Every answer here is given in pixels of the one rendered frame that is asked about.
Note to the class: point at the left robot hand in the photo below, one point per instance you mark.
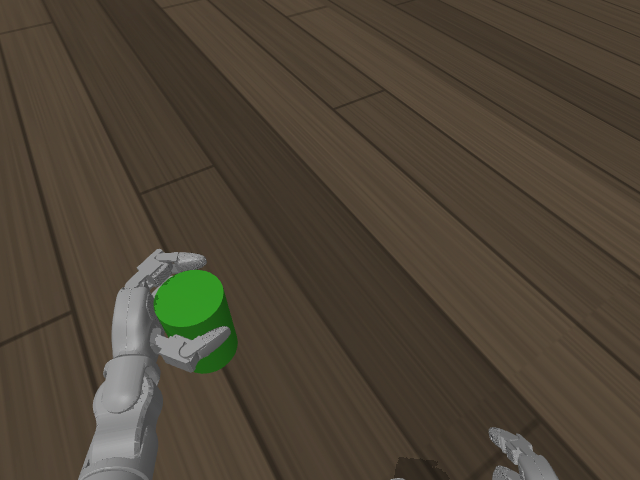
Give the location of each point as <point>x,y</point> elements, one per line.
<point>137,330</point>

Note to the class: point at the can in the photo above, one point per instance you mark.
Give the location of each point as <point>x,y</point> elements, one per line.
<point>192,303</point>

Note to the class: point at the left robot arm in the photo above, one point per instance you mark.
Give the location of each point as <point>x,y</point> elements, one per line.
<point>126,407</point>

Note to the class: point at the right robot hand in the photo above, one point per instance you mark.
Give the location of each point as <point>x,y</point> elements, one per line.
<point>531,466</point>

